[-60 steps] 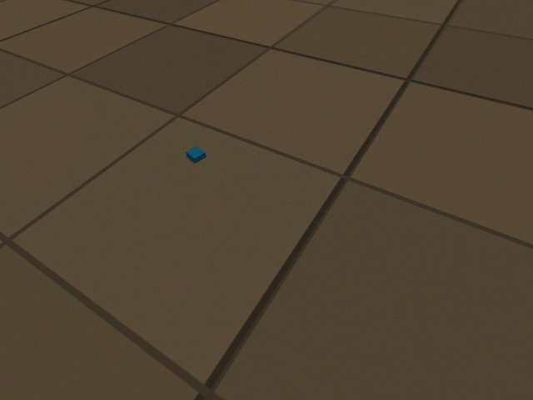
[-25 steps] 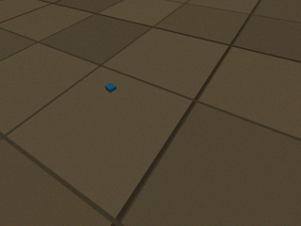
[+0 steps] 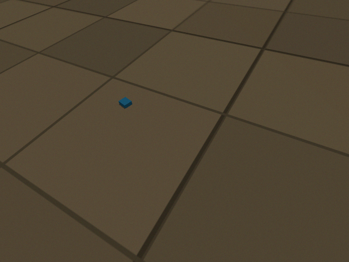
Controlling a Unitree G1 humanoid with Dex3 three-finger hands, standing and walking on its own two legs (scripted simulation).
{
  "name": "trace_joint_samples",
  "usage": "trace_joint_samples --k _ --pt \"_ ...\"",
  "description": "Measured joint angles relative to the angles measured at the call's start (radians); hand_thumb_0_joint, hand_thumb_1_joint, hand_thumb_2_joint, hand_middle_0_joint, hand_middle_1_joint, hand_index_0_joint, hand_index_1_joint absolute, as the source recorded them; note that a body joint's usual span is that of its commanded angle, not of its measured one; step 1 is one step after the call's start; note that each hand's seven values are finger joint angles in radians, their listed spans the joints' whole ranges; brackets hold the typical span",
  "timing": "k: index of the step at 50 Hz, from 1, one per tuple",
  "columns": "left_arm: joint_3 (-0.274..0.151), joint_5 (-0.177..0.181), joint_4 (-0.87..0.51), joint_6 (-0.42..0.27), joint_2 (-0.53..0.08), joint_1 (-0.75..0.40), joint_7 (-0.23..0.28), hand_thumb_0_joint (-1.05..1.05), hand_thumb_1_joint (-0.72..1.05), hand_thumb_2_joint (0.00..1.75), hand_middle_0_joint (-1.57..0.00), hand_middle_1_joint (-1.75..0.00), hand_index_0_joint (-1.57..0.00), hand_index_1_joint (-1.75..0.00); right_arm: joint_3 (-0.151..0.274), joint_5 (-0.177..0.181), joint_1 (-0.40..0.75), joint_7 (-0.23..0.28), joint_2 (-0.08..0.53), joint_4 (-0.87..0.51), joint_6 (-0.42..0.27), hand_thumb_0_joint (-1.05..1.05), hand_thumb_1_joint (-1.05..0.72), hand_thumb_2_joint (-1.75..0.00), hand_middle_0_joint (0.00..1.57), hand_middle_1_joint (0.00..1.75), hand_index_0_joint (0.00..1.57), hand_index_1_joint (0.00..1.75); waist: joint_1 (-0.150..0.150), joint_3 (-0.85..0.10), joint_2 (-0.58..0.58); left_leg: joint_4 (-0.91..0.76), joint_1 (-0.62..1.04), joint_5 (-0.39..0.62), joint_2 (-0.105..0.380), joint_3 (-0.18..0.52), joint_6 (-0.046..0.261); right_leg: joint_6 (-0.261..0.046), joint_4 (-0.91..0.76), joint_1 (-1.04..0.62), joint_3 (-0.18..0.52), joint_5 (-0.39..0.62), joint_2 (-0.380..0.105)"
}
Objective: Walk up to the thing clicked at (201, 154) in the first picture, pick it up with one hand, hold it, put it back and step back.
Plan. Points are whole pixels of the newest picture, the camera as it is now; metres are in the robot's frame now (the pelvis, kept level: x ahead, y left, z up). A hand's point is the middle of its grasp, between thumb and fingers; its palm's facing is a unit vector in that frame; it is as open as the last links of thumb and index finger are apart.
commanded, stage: walk up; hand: left
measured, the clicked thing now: (125, 102) +1.53 +0.50 -0.76
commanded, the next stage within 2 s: none
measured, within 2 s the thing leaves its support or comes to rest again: neither
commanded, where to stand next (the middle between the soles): +1.07 +0.63 m, yaw -42 degrees
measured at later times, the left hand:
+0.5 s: hand (46, 212) +0.30 +0.40 -0.13, palm faces -0.27 -0.83 -0.49, open 7.4 cm
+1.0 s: hand (43, 158) +0.52 +0.53 -0.17, palm faces -0.38 -0.75 -0.55, open 7.4 cm
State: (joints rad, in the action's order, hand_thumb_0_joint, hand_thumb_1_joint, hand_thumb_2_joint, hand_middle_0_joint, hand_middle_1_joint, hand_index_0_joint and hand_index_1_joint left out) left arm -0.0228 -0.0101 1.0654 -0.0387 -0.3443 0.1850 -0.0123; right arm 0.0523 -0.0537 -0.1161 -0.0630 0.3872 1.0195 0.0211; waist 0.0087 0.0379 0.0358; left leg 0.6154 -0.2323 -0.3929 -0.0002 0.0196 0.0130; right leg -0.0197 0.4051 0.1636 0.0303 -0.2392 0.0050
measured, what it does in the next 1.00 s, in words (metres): walks ahead, turning right: left foot, then right foot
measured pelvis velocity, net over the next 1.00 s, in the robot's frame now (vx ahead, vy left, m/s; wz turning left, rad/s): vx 0.37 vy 0.24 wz -0.39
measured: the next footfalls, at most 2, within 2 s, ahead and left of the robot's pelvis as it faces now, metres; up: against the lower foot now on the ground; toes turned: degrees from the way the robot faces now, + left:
left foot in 0.24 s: +0.17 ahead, +0.24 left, +0.00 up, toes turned -7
right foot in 0.56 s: +0.25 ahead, +0.01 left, +0.00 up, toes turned -20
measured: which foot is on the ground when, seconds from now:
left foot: up 0.00-0.22, down 0.24-0.58, up 0.60-0.94, down 0.96-1.00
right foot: down 0.00-0.26, up 0.28-0.54, down 0.56-0.98, up 1.00-1.00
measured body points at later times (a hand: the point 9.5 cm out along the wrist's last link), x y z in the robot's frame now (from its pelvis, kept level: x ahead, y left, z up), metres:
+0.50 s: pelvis +0.14 +0.13 -0.01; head +0.15 +0.11 +0.44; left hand +0.32 +0.44 -0.09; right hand +0.09 -0.19 -0.13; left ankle +0.13 +0.24 -0.74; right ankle +0.17 +0.02 -0.71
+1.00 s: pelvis +0.37 +0.24 -0.05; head +0.39 +0.22 +0.40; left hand +0.54 +0.56 -0.14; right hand +0.35 -0.12 -0.14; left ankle +0.51 +0.35 -0.74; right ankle +0.22 +0.04 -0.72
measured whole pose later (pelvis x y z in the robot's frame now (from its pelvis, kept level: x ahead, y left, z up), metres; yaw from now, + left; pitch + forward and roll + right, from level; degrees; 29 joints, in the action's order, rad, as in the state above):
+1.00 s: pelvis +0.37 +0.24 -0.05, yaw -22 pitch -1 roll -1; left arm -0.05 -0.02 0.90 -0.07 -0.49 0.35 0.06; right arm 0.14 -0.07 -0.19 -0.14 0.48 0.75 0.02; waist -0.03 0.08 0.04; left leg 0.84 -0.52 -0.29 0.10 -0.02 -0.03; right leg 0.00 0.91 0.30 0.13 -0.51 -0.15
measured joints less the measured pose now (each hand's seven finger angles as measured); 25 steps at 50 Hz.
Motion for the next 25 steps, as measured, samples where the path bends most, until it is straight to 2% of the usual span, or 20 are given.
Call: trace_joint_samples --k 2,4,8,11,12,13,14,15,17,19,22,25 --pt "-0.008 -0.001 -0.009 -0.010 0.000 0.036 0.006 0.00 0.90 0.90 -0.20 -0.30 -0.21 -0.30 0.022 -0.005 0.009 -0.020 0.032 -0.051 0.004 0.01 -0.90 -0.89 0.21 0.30 0.21 0.30 0.003 0.005 0.029 0.181 -0.097 0.008 -0.003 0.039 -0.013 -0.010 0.004 0.011 0.024 -0.004 0.009" --pt "-0.015 -0.003 -0.013 -0.012 -0.008 0.067 0.012 0.00 0.90 0.90 -0.21 -0.30 -0.21 -0.30 0.039 -0.005 0.010 -0.037 0.056 -0.091 0.001 0.01 -0.90 -0.89 0.21 0.30 0.21 0.30 0.000 0.010 0.049 0.263 -0.169 0.024 0.015 0.065 -0.026 -0.004 -0.011 0.004 0.042 -0.001 0.010" --pt "-0.035 -0.012 -0.035 -0.012 -0.054 0.112 0.016 0.00 0.90 0.90 -0.21 -0.30 -0.21 -0.30 0.061 -0.010 -0.014 -0.068 0.083 -0.141 0.012 0.01 -0.91 -0.89 0.21 0.30 0.20 0.30 0.001 0.009 0.047 0.213 -0.226 0.017 0.065 0.086 -0.039 0.021 0.007 -0.009 0.073 -0.034 -0.016" --pt "-0.044 -0.017 -0.056 -0.009 -0.093 0.127 0.017 0.00 0.90 0.90 -0.21 -0.30 -0.21 -0.30 0.074 -0.011 -0.032 -0.080 0.096 -0.158 0.019 0.01 -0.91 -0.89 0.20 0.30 0.20 0.30 0.003 0.005 0.033 0.099 -0.205 0.029 0.087 0.080 -0.026 0.038 0.079 0.005 0.103 -0.099 -0.045" --pt "-0.045 -0.019 -0.061 -0.006 -0.107 0.130 0.017 0.00 0.90 0.90 -0.21 -0.30 -0.21 -0.30 0.078 -0.010 -0.040 -0.081 0.101 -0.166 0.015 0.01 -0.91 -0.89 0.20 0.30 0.20 0.30 -0.001 0.002 0.026 0.050 -0.181 0.043 0.084 0.069 -0.019 0.033 0.128 0.021 0.116 -0.137 -0.057" --pt "-0.047 -0.023 -0.064 -0.001 -0.124 0.130 0.021 0.00 0.90 0.90 -0.21 -0.30 -0.21 -0.30 0.082 -0.011 -0.045 -0.078 0.098 -0.173 0.005 0.01 -0.91 -0.89 0.20 0.30 0.20 0.30 -0.009 0.004 0.003 0.040 -0.172 0.113 0.065 0.047 -0.033 0.006 0.207 0.050 0.139 -0.194 -0.076" --pt "-0.049 -0.024 -0.062 0.006 -0.138 0.125 0.029 0.00 0.90 0.90 -0.21 -0.30 -0.21 -0.30 0.083 -0.014 -0.049 -0.071 0.088 -0.181 -0.006 0.00 -0.91 -0.89 0.20 0.30 0.20 0.30 -0.014 0.008 -0.022 0.072 -0.177 0.117 0.047 0.018 -0.045 -0.015 0.330 0.099 0.167 -0.255 -0.080" --pt "-0.047 -0.019 -0.054 0.014 -0.146 0.114 0.041 0.00 0.90 0.90 -0.20 -0.30 -0.21 -0.30 0.080 -0.011 -0.055 -0.064 0.077 -0.185 -0.015 0.00 -0.91 -0.89 0.20 0.30 0.20 0.30 -0.021 0.010 -0.033 0.096 -0.177 0.096 0.042 -0.005 -0.046 -0.030 0.466 0.159 0.165 -0.284 -0.065" --pt "-0.035 -0.006 -0.045 0.014 -0.152 0.089 0.049 0.01 0.90 0.90 -0.20 -0.30 -0.21 -0.30 0.071 0.001 -0.078 -0.054 0.051 -0.182 -0.020 0.00 -0.91 -0.89 0.20 0.30 0.20 0.30 -0.041 0.011 -0.042 0.074 -0.140 0.079 0.038 -0.033 -0.035 -0.042 0.649 0.251 0.100 -0.251 -0.043" --pt "-0.031 0.006 -0.048 -0.001 -0.151 0.072 0.037 0.01 0.91 0.90 -0.20 -0.30 -0.21 -0.29 0.060 0.001 -0.111 -0.048 0.027 -0.176 -0.017 0.00 -0.91 -0.89 0.20 0.30 0.20 0.30 -0.057 0.008 -0.045 0.008 -0.078 0.084 0.034 -0.059 -0.013 -0.027 0.684 0.299 0.013 -0.205 -0.043" --pt "-0.030 0.013 -0.064 -0.015 -0.139 0.057 0.015 0.00 0.91 0.90 -0.20 -0.30 -0.21 -0.29 0.051 -0.005 -0.165 -0.049 0.014 -0.172 -0.016 0.00 -0.90 -0.89 0.21 0.30 0.20 0.30 -0.080 -0.001 -0.033 -0.089 0.013 0.093 0.025 -0.095 0.014 0.003 0.571 0.312 -0.088 -0.185 -0.053" --pt "-0.030 0.014 -0.092 -0.021 -0.121 0.041 0.003 0.00 0.91 0.90 -0.20 -0.30 -0.21 -0.30 0.050 -0.011 -0.206 -0.050 0.025 -0.175 -0.013 0.01 -0.90 -0.89 0.21 0.30 0.21 0.30 -0.103 0.002 -0.009 -0.132 0.077 0.077 0.010 -0.127 0.021 0.007 0.401 0.290 -0.119 -0.138 -0.053"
